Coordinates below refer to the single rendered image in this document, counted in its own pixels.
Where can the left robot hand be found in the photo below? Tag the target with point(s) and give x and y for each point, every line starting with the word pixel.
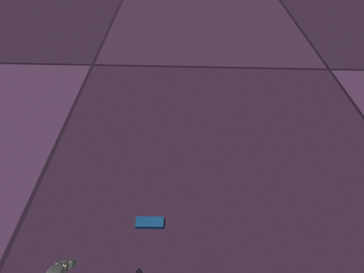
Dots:
pixel 62 266

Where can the small box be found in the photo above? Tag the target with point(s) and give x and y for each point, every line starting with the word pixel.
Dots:
pixel 149 222

